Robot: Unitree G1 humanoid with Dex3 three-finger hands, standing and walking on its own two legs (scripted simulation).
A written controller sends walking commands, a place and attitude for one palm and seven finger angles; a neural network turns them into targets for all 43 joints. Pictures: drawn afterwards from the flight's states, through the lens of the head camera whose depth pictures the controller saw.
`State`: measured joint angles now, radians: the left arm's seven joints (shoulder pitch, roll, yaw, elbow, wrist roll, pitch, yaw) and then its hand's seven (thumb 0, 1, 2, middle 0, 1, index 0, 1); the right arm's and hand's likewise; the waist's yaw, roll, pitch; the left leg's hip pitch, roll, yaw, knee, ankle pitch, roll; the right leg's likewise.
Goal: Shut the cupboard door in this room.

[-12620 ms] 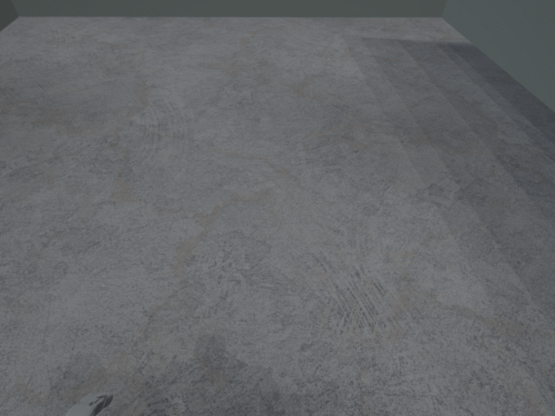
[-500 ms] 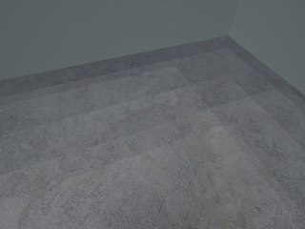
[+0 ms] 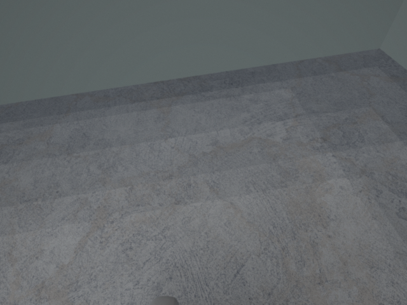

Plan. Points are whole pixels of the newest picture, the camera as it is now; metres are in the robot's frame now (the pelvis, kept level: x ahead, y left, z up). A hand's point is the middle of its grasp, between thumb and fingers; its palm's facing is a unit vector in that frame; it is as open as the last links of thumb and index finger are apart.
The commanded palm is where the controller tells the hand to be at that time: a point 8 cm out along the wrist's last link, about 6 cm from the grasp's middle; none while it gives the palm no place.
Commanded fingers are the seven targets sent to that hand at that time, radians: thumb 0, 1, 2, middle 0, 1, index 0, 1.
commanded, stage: turn or walk to find it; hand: left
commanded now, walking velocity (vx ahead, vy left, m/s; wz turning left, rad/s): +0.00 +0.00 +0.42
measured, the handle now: out of the picture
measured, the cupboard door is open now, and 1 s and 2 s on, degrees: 83 83 83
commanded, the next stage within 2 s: none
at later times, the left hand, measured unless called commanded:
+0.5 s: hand out of the picture +0.00 +0.27 -0.17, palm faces +0.24 -0.94 -0.24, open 7.4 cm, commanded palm none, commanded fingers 0.00 0.90 0.90 -0.20 -0.30 -0.20 -0.30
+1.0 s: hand out of the picture -0.07 +0.18 -0.15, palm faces +0.43 -0.86 -0.26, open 7.3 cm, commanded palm none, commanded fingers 0.00 0.90 0.90 -0.20 -0.30 -0.20 -0.30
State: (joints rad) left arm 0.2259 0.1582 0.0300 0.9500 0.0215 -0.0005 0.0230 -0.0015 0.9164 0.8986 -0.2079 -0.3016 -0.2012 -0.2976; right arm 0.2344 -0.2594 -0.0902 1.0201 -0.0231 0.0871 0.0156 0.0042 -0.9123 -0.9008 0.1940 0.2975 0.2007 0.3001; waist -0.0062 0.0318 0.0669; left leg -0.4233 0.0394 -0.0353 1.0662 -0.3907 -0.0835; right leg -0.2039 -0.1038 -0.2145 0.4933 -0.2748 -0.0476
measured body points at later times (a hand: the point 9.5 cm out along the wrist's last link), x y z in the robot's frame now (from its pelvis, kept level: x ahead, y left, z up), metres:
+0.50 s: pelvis -0.03 +0.05 +0.00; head -0.02 +0.06 +0.45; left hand -0.02 +0.32 -0.15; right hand +0.10 -0.17 -0.14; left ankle -0.04 +0.15 -0.74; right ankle -0.01 -0.11 -0.68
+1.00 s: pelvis -0.06 -0.02 +0.00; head -0.02 -0.04 +0.45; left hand -0.09 +0.22 -0.13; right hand +0.07 -0.25 -0.17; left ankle -0.17 +0.12 -0.65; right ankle -0.01 -0.10 -0.74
